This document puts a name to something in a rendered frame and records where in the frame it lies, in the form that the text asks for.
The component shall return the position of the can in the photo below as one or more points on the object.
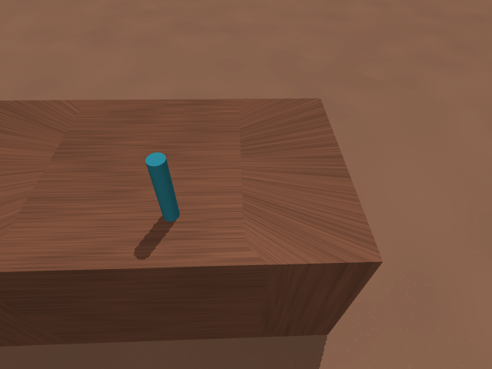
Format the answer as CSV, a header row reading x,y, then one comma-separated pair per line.
x,y
164,190

